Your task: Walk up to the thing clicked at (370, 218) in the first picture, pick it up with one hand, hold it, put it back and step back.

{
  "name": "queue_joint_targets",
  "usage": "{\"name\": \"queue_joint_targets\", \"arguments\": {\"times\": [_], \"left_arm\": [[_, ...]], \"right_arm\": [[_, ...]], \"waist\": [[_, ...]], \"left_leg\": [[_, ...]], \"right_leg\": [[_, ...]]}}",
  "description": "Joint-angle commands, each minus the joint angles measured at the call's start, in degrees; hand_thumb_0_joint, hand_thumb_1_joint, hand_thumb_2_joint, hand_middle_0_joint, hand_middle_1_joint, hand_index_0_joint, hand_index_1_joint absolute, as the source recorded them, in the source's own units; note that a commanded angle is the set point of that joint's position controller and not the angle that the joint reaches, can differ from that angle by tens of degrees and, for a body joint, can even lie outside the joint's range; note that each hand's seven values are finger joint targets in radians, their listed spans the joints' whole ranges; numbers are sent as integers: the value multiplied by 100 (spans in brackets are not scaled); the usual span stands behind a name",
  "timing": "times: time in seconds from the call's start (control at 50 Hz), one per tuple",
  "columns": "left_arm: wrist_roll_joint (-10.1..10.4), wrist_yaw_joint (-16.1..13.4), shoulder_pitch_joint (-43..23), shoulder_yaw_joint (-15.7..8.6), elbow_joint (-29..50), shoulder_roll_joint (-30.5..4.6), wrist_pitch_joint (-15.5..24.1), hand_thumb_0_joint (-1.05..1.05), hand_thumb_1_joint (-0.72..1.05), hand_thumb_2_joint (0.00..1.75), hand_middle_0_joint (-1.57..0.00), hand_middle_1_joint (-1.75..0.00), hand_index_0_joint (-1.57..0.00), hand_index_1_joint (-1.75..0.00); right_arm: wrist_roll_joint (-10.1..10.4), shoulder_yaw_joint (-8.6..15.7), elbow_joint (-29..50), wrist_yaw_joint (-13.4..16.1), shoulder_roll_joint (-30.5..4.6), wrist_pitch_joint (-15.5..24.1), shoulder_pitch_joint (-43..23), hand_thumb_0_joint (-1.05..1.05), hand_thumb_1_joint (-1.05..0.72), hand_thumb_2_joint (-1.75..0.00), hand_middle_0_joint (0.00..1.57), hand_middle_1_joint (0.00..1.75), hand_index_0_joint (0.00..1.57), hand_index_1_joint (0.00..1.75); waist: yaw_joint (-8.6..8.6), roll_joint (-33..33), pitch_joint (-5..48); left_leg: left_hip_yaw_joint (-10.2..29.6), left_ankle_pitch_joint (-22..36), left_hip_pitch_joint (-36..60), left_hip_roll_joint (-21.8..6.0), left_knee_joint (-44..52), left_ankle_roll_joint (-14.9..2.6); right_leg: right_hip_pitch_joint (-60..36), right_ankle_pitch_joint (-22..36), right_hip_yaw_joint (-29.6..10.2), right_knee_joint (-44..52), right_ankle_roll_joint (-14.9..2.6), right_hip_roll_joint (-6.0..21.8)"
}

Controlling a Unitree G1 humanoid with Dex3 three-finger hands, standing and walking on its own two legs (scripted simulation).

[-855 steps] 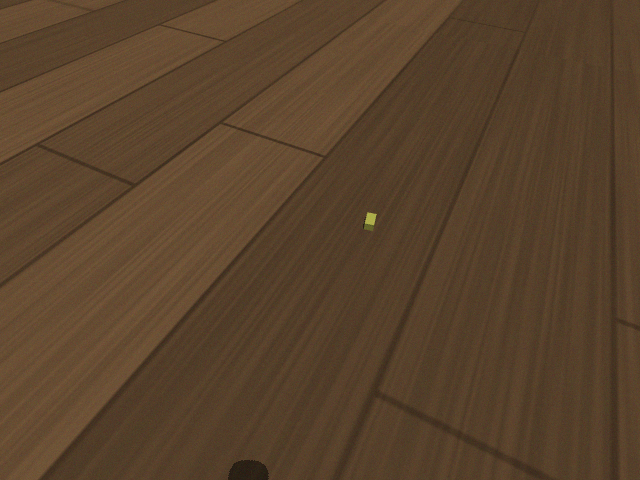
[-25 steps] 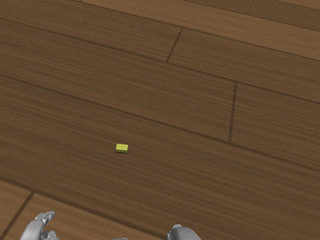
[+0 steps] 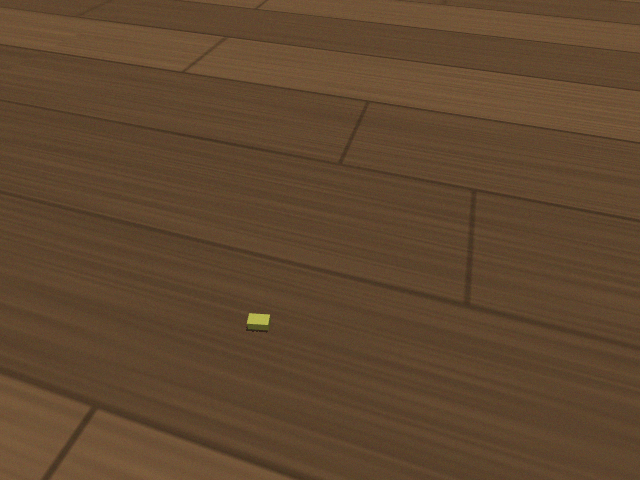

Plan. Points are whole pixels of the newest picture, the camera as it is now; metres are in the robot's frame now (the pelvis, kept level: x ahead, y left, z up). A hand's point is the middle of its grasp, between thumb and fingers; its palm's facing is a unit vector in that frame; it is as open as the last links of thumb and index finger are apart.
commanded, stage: walk up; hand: left
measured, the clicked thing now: (259, 321) +0.78 +0.25 -0.74
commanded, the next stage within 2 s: stand in 0.38 s
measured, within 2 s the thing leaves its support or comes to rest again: neither
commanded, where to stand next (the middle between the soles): +0.40 +0.02 m, yaw +0 degrees
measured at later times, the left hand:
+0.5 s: hand out of the picture +0.10 +0.25 -0.14, palm faces +0.01 -0.94 -0.34, open 7.4 cm
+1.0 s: hand out of the picture +0.06 +0.25 -0.14, palm faces -0.05 -0.94 -0.34, open 7.4 cm
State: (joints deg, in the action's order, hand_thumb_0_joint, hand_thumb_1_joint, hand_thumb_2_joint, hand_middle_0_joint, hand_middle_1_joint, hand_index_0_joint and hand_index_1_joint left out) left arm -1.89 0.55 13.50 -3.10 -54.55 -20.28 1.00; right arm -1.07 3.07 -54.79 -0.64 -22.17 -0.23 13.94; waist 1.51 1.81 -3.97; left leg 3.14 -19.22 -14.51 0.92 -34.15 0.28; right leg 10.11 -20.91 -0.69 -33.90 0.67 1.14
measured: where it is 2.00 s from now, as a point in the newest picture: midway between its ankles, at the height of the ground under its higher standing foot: outside the picture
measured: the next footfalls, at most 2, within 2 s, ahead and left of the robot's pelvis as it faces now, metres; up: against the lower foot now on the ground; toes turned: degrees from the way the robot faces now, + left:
none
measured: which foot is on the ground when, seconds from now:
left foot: down 0.00-1.00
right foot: down 0.00-1.00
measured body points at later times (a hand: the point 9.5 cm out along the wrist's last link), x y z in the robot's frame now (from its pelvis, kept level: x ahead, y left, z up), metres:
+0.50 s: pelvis +0.00 +0.00 +0.01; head +0.01 +0.00 +0.46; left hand +0.09 +0.30 -0.11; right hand +0.11 -0.30 -0.11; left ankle +0.02 +0.13 -0.73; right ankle -0.03 -0.13 -0.73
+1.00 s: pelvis -0.01 +0.00 +0.02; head +0.00 +0.00 +0.47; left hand +0.06 +0.30 -0.12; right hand +0.05 -0.30 -0.11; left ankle +0.02 +0.13 -0.73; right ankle -0.03 -0.13 -0.73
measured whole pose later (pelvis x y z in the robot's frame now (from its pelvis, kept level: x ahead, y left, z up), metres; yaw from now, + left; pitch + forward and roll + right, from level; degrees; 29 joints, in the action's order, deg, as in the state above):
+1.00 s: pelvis -0.01 +0.00 +0.02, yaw -1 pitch -2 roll +0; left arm -0.7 0.1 6.5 0.2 -65.7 -20.5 1.1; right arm -0.4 0.6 -65.6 -0.7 -19.8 0.6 6.1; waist -0.2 -0.1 -3.9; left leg 2.4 -8.1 -9.3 -0.2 -19.6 0.8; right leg 4.9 -11.6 -1.9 -18.8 1.0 0.3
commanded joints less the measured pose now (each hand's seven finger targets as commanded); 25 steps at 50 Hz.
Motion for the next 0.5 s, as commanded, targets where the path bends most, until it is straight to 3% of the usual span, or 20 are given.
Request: {"name": "queue_joint_targets", "arguments": {"times": [0.0,0.02,0.04,0.06,0.1,0.14,0.16,0.2,0.26,0.34,0.36,0.42,0.48], "left_arm": [[192,-55,-516,-167,485,-1037,48,0,90,90,-20,-30,-20,-30],[220,-92,-504,-240,337,-1182,23,0,90,90,-20,-30,-20,-30],[170,-95,-477,-224,322,-1215,42,0,90,90,-20,-30,-20,-30],[165,-95,-410,-203,252,-1121,81,0,90,90,-20,-30,-20,-30],[151,-105,-274,-214,84,-1222,175,0,90,90,-20,-30,-20,-30],[127,-96,-445,-267,46,-1509,197,0,90,90,-20,-30,-20,-30],[121,-96,-594,-259,67,-1544,192,0,90,90,-20,-30,-20,-30],[146,-102,-844,-206,82,-1437,177,0,90,90,-20,-30,-20,-30],[148,-107,-843,-182,-69,-1333,168,0,90,90,-20,-30,-20,-30],[144,-116,-871,-190,-162,-1355,172,0,90,90,-20,-30,-20,-30],[206,-106,-891,-40,-325,-1187,145,0,90,90,-20,-30,-20,-30],[213,-117,-975,-22,-367,-1199,125,0,90,90,-20,-30,-20,-30],[184,-111,-1064,-1,-489,-1210,114,0,90,90,-20,-30,-20,-30]], "right_arm": [[-51,320,372,100,-1259,307,-195,0,-90,-90,20,30,20,30],[-9,333,378,73,-1454,298,-326,0,-90,-90,20,30,20,30],[-24,320,400,53,-1446,295,-483,0,-90,-90,20,30,20,30],[-26,262,405,49,-1320,285,-641,0,-90,-90,20,30,20,30],[26,163,392,54,-1079,270,-844,0,-90,-90,20,30,20,30],[52,132,296,55,-963,254,-683,0,-90,-90,20,30,20,30],[24,144,214,67,-948,253,-608,0,-90,-90,20,30,20,30],[11,142,113,72,-964,267,-614,0,-90,-90,20,30,20,30],[35,144,70,67,-950,281,-768,0,-90,-90,20,30,20,30],[27,131,-11,79,-914,273,-863,0,-90,-90,20,30,20,30],[76,56,-98,89,-910,273,-924,0,-90,-90,20,30,20,30],[63,54,-212,112,-1019,275,-972,0,-90,-90,20,30,20,30],[87,24,-283,112,-989,240,-1134,0,-90,-90,20,30,20,30]], "waist": [[-137,114,366],[-37,278,378],[-17,237,403],[75,281,382],[169,428,348],[1,62,370],[-85,-46,424],[-130,-86,368],[-73,-191,410],[-71,-207,597],[-150,-132,459],[-149,-29,700],[-169,-80,618]], "left_leg": [[1675,694,961,-1132,1544,-578],[2040,107,174,-1589,1723,-1039],[1951,168,107,-1590,1668,-1093],[1618,594,59,-1390,1535,-940],[904,1258,-223,-790,1035,-415],[462,1009,-215,-410,762,-174],[397,1073,-25,-396,723,-164],[487,1308,112,-486,868,-234],[567,1792,154,-630,896,-350],[409,1987,209,-549,798,-314],[514,2418,625,-675,1080,-261],[490,2941,993,-774,1146,-243],[450,2423,919,-754,1359,-186]], "right_leg": [[1032,529,-193,-12,-169,85],[376,-587,7,-254,-166,-57],[182,-663,-21,-118,-206,-47],[20,-297,-79,309,-216,0],[-465,655,-474,1016,-294,203],[-472,834,-921,1170,-491,595],[-350,970,-958,1127,-550,698],[-214,1164,-680,1050,-448,545],[-379,1423,-435,1059,-345,386],[-637,1791,-472,1089,-348,489],[-257,2190,-607,1221,-271,560],[-462,2376,-478,1269,-171,488],[-527,2088,-498,1505,-145,491]]}}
